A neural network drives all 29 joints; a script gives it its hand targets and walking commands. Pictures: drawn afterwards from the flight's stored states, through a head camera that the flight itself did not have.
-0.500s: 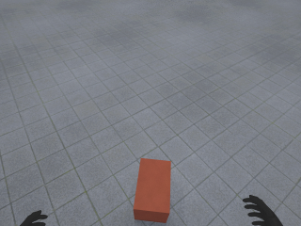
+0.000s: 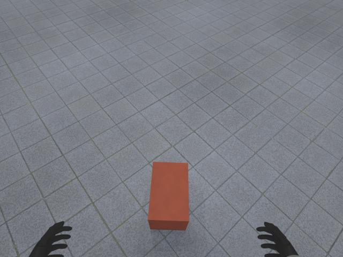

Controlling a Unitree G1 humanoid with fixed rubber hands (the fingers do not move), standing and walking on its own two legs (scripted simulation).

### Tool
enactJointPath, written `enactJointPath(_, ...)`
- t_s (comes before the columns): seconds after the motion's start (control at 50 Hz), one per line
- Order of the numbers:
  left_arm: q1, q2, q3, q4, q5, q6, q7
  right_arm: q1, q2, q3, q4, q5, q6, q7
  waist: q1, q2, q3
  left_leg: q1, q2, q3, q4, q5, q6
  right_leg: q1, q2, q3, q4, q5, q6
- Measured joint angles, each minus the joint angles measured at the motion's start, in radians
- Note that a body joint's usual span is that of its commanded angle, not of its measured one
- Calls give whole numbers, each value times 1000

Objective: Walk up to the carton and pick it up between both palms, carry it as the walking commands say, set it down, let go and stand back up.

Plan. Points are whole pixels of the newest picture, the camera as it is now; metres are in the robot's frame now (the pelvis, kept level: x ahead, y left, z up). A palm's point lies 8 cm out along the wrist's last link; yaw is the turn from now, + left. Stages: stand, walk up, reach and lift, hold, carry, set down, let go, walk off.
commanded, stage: reach and lift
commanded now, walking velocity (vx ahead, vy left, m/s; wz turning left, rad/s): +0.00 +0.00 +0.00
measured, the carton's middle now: (169, 196) +0.48 -0.01 -0.65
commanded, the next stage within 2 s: none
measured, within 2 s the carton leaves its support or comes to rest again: neither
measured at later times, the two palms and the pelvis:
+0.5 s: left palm (86, 214) +0.26 +0.22 -0.13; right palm (253, 215) +0.26 -0.23 -0.14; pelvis -0.02 -0.01 -0.06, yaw +3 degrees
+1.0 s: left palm (110, 169) +0.42 +0.20 -0.19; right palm (227, 168) +0.42 -0.20 -0.19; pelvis -0.07 +0.00 -0.11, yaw +3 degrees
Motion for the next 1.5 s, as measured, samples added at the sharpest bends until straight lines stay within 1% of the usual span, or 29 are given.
enactJointPath(0.08,-39,-15,21,12,-11,-11,-3,-47,30,-4,-4,-10,-6,-11,8,-10,-5,-87,-2,-1,74,-33,-5,-93,-4,3,88,-43,-2)
enactJointPath(0.16,-72,-22,11,12,-22,-29,-2,-100,44,-15,9,-12,-26,-28,6,-23,-41,-212,-7,-17,161,-67,-11,-214,-12,-7,181,-86,-7)
enactJointPath(0.28,-116,-37,-36,2,-30,-78,17,-167,81,-46,55,31,-77,-62,-3,-34,-142,-402,-2,-44,271,-102,-20,-391,-10,-25,285,-126,-13)
enactJointPath(0.38,-199,-59,-65,12,-46,-74,44,-236,119,-61,99,64,-82,-81,-14,-31,-209,-524,4,-61,338,-112,-24,-506,-4,-36,344,-134,-18)
enactJointPath(0.46,-309,-71,-61,54,-57,-37,56,-320,126,-64,113,63,-45,-97,-22,-17,-212,-595,5,-66,381,-109,-20,-574,-2,-37,383,-130,-17)
enactJointPath(0.54,-453,-65,-39,123,-82,2,64,-436,102,-65,132,71,-1,-108,-29,3,-187,-671,3,-68,416,-95,-13,-647,-4,-36,413,-114,-13)
enactJointPath(0.64,-664,-49,-13,210,-135,35,86,-640,57,-75,193,111,29,-107,-35,26,-159,-788,-1,-70,454,-70,-2,-759,-6,-33,444,-84,-7)
enactJointPath(0.7,-788,-50,-2,262,-151,48,103,-771,35,-89,246,129,35,-101,-38,33,-153,-864,-4,-70,472,-55,4,-833,-9,-30,459,-67,-3)
enactJointPath(0.82,-993,-62,28,330,-145,60,141,-982,8,-138,328,145,34,-88,-42,33,-156,-1019,-8,-76,499,-28,11,-982,-11,-33,479,-39,2)
enactJointPath(0.94,-1125,-72,52,346,-134,48,174,-1115,4,-197,361,142,10,-84,-47,32,-172,-1150,-15,-92,510,-9,12,-1102,-17,-46,485,-24,2)
enactJointPath(1.08,-1271,-81,76,377,-110,31,207,-1262,18,-255,406,122,-18,-93,-56,34,-196,-1264,-21,-107,510,5,9,-1209,-21,-61,484,-15,-1)
enactJointPath(1.18,-1362,-93,124,404,-52,12,204,-1341,38,-291,412,82,-30,-101,-58,36,-206,-1323,-19,-114,509,8,6,-1266,-18,-67,482,-13,-3)
enactJointPath(1.28,-1357,-106,173,369,2,-7,180,-1320,78,-327,347,33,-40,-103,-53,40,-221,-1361,-16,-121,497,12,3,-1302,-14,-73,467,-9,-7)
enactJointPath(1.38,-1301,-111,186,307,17,-15,156,-1246,107,-350,266,19,-43,-95,-50,45,-235,-1386,-16,-130,494,12,-1,-1324,-13,-82,464,-11,-11)
enactJointPath(1.5,-1306,-110,199,343,24,-15,140,-1244,107,-356,278,24,-39,-93,-49,44,-249,-1460,-17,-133,575,-16,-3,-1400,-14,-77,550,-41,-12)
